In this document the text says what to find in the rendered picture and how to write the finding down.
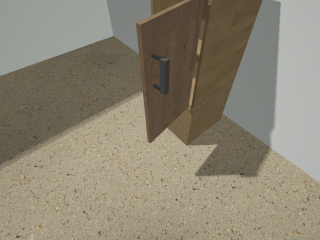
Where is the cupboard door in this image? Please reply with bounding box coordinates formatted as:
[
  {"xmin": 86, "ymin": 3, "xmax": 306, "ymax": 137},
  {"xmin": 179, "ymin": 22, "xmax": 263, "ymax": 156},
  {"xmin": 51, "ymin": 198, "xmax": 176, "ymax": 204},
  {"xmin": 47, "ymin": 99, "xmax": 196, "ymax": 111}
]
[{"xmin": 136, "ymin": 0, "xmax": 205, "ymax": 143}]

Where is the handle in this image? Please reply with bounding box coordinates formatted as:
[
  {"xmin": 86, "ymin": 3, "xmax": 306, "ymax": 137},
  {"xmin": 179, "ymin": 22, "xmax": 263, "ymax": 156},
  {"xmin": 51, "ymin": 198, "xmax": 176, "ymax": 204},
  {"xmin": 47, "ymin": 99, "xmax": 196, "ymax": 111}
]
[{"xmin": 151, "ymin": 53, "xmax": 170, "ymax": 96}]

